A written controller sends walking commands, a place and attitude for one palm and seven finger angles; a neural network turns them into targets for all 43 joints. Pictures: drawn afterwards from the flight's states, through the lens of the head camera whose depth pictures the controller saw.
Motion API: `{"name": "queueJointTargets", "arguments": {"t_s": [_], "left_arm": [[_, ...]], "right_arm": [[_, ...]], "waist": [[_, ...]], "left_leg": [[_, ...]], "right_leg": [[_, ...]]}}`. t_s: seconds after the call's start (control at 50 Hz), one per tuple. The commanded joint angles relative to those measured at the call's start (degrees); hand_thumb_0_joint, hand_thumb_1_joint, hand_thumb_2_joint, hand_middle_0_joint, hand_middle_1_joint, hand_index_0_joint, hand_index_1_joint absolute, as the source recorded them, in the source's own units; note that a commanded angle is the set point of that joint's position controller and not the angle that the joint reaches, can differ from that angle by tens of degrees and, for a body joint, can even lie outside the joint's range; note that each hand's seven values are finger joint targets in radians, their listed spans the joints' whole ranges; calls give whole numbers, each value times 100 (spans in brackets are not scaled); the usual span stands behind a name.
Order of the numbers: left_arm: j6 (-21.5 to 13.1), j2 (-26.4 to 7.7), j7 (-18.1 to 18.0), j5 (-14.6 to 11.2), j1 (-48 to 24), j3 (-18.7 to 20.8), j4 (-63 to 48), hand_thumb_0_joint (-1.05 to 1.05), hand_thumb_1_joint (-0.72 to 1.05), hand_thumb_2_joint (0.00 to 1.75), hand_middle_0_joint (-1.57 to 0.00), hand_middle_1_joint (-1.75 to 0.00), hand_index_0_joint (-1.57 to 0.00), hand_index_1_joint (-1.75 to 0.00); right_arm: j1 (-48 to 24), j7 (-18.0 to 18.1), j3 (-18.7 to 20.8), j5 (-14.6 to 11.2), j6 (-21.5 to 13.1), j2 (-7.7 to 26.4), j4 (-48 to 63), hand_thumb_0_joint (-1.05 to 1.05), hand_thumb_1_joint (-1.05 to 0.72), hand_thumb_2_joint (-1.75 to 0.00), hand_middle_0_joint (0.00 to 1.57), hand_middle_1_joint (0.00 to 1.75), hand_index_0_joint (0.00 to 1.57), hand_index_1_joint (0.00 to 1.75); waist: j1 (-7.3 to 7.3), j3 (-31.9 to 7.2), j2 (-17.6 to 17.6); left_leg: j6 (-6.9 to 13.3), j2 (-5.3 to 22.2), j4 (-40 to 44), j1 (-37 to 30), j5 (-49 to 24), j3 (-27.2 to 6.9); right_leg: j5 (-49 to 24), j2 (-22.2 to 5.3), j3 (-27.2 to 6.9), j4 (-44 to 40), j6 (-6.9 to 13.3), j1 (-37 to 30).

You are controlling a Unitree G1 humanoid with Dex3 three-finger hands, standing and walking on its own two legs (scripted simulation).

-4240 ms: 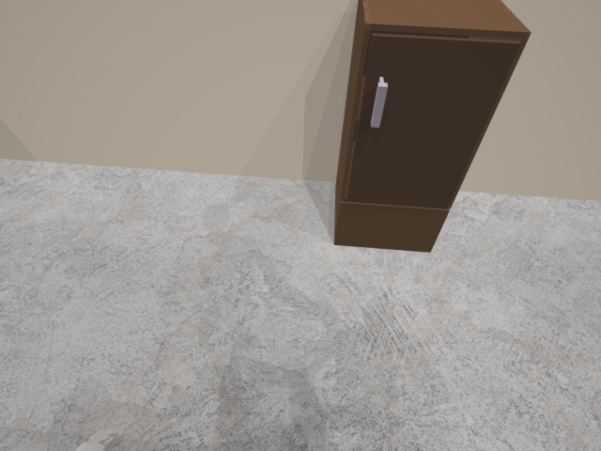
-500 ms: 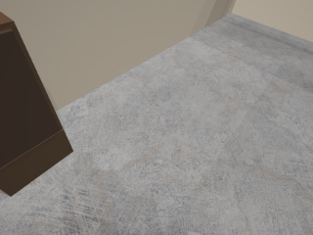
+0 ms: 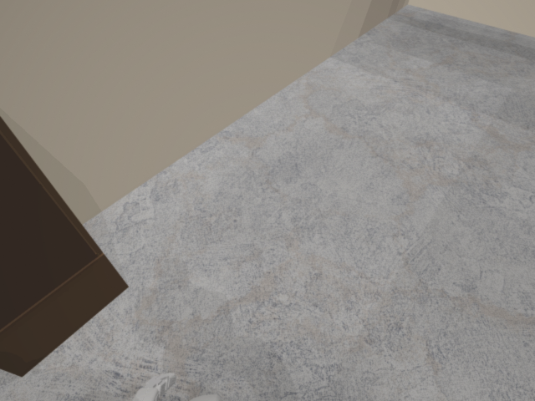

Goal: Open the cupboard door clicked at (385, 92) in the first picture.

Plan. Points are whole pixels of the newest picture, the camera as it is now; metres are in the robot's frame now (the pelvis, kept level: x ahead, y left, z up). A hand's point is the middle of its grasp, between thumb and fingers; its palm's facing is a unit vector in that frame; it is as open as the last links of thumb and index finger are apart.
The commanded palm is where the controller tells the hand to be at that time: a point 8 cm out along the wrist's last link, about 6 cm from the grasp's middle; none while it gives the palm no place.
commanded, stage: turn to face it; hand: left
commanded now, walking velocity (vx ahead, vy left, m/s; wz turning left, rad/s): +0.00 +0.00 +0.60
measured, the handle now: out of the picture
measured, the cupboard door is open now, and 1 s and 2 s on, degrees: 0 0 0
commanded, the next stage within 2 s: take the last steps up to it in 1.38 s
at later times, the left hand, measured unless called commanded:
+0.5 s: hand out of the picture +0.04 +0.29 -0.16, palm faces +0.30 -0.92 -0.25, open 7.4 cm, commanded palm none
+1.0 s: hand out of the picture -0.04 +0.20 -0.14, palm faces +0.56 -0.79 -0.26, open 7.4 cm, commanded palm none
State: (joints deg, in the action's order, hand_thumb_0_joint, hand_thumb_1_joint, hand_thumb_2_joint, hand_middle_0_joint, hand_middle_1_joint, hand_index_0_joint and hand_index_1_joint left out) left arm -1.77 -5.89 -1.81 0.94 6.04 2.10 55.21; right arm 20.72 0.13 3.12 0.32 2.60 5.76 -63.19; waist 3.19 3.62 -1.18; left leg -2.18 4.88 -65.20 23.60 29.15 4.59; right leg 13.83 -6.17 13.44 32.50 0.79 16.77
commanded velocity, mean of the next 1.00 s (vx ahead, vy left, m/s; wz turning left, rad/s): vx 0.00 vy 0.00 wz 0.58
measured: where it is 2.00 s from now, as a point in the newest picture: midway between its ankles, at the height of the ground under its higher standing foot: outside the picture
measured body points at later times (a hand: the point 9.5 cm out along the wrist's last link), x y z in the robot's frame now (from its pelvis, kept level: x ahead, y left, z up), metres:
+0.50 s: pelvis +0.01 +0.06 +0.01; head +0.04 +0.09 +0.46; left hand +0.02 +0.34 -0.14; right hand +0.14 -0.18 -0.12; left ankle +0.03 +0.14 -0.73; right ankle +0.03 -0.11 -0.65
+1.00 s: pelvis +0.01 +0.00 +0.01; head +0.04 +0.00 +0.46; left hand -0.07 +0.24 -0.12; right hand +0.21 -0.20 -0.14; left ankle -0.09 +0.11 -0.65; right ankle +0.06 -0.11 -0.73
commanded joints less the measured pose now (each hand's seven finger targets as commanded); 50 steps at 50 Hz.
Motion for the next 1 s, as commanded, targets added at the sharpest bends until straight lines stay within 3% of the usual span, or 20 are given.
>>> {"name": "queueJointTargets", "arguments": {"t_s": [0.0,0.1,0.14,0.16,0.18,0.2,0.22,0.28,0.34,0.44,0.54,0.66,0.68,0.7,0.72,0.74,0.76,0.78,0.84,0.98], "left_arm": [[97,-1098,-102,79,199,299,-225,0,90,90,-20,-30,-20,-30],[198,-1373,-63,102,165,414,-380,0,90,90,-20,-30,-20,-30],[266,-1341,-25,34,184,406,-424,0,90,90,-20,-30,-20,-30],[328,-1131,15,-15,227,382,-568,0,90,90,-20,-30,-20,-30],[366,-785,54,-34,51,313,-867,0,90,90,-20,-30,-20,-30],[382,-981,63,29,-246,311,-965,0,90,90,-20,-30,-20,-30],[396,-932,67,55,-306,342,-911,0,90,90,-20,-30,-20,-30],[342,-1081,149,51,79,410,-669,0,90,90,-20,-30,-20,-30],[354,-1166,142,9,338,393,-547,0,90,90,-20,-30,-20,-30],[351,-1196,80,-23,97,358,-679,0,90,90,-20,-30,-20,-30],[359,-1209,44,-48,6,325,-784,0,90,90,-20,-30,-20,-30],[300,-1234,-2,-99,713,330,-698,0,90,90,-20,-30,-20,-30],[273,-1304,-20,-90,952,356,-666,0,90,90,-20,-30,-20,-30],[234,-1628,-51,-25,1128,427,-657,0,90,90,-20,-30,-20,-30],[214,-2164,-76,82,1021,509,-790,0,90,90,-20,-30,-20,-30],[255,-2153,-96,18,625,448,-931,0,90,90,-20,-30,-20,-30],[241,-1922,-92,17,186,397,-1064,0,90,90,-20,-30,-20,-30],[205,-1766,-72,-1,-29,367,-1085,0,90,90,-20,-30,-20,-30],[128,-1431,-29,3,38,238,-997,0,90,90,-20,-30,-20,-30],[143,-1773,-23,79,960,326,-681,0,90,90,-20,-30,-20,-30]], "right_arm": [[219,-57,126,84,25,355,502,0,-90,-90,20,30,20,30],[-190,-123,170,88,-55,586,898,0,-90,-90,20,30,20,30],[83,-132,239,110,-109,878,930,0,-90,-90,20,30,20,30],[329,-129,337,134,-157,1343,929,0,-90,-90,20,30,20,30],[481,-76,468,162,-216,1966,1015,0,-90,-90,20,30,20,30],[453,-36,469,171,-213,2093,992,0,-90,-90,20,30,20,30],[144,23,449,158,-238,1989,1048,0,-90,-90,20,30,20,30],[-715,85,283,132,-304,1643,1357,0,-90,-90,20,30,20,30],[-729,97,294,88,-325,1668,1419,0,-90,-90,20,30,20,30],[-405,76,341,99,-266,1762,1328,0,-90,-90,20,30,20,30],[-491,42,382,117,-173,1822,1316,0,-90,-90,20,30,20,30],[-982,-14,428,105,-76,1837,1462,0,-90,-90,20,30,20,30],[-1085,-29,429,77,-57,1754,1514,0,-90,-90,20,30,20,30],[-1074,-60,407,33,-33,1477,1570,0,-90,-90,20,30,20,30],[-1032,-60,361,17,-32,1131,1721,0,-90,-90,20,30,20,30],[-1129,-65,448,100,-13,1515,1706,0,-90,-90,20,30,20,30],[-985,-119,458,129,45,1494,1665,0,-90,-90,20,30,20,30],[-969,-147,455,144,110,1410,1515,0,-90,-90,20,30,20,30],[-756,-209,408,114,105,1323,1347,0,-90,-90,20,30,20,30],[-1579,-196,236,68,69,1182,1554,0,-90,-90,20,30,20,30]], "waist": [[-90,-245,1009],[-194,-218,1277],[-25,-423,426],[103,-387,-1035],[251,-235,-2555],[272,-389,-1623],[145,-396,-1503],[-216,-498,-891],[-236,-816,-494],[-50,-903,-433],[-11,-727,-614],[-323,-787,-782],[-459,-794,-614],[-556,-828,275],[-568,-569,1998],[-479,-455,1491],[-219,-279,1034],[-116,-28,1244],[-17,158,1070],[-528,-229,1181]], "left_leg": [[-108,214,374,122,-442,17],[-99,110,1985,-64,-670,315],[-73,-15,3159,-871,-1611,310],[214,589,4064,-1076,-2224,-921],[920,1911,4912,-1158,-3460,-2879],[1304,2177,4971,-989,-3057,-3029],[1194,1762,5004,-931,-2607,-2757],[854,1060,4700,-1123,-2827,-1900],[936,867,4664,-1507,-3266,-1632],[1197,958,4631,-2031,-3558,-2158],[1286,867,4652,-1652,-3055,-2652],[984,396,4433,-650,-2642,-2804],[780,199,4239,-156,-2161,-2687],[417,-298,3450,648,-1211,-2213],[-62,-1114,1787,1609,52,-905],[-14,-817,659,1210,264,-1004],[14,-700,9,1033,-146,-1053],[-29,-593,-328,1029,-409,-968],[-172,-432,-683,1128,-1042,-660],[-277,-256,1159,761,-419,-199]], "right_leg": [[-573,-1518,-584,-1589,449,236],[-466,-1602,-322,-860,366,-44],[-138,-1377,-89,150,95,207],[839,-786,86,1325,-247,849],[2620,-64,-115,2795,-655,1995],[2290,-99,-881,3595,-501,1872],[1789,-179,-1138,3811,-472,2047],[695,-147,-1276,3897,-570,1995],[490,-41,-1288,3525,-635,1722],[832,85,-1382,2698,-682,1649],[1123,252,-1432,1858,-619,1182],[576,565,-1281,67,-431,-417],[138,473,-1283,-707,-376,-1071],[548,-326,-2011,-1573,-108,-1725],[1245,-1978,-3774,-2237,537,-1671],[999,-2349,-3590,-2238,797,-616],[1067,-1961,-3009,-2224,749,-63],[888,-1546,-2679,-2161,505,170],[-466,-1068,-1557,-1683,339,-122],[-2030,-1430,-1175,-1149,626,-1219]]}}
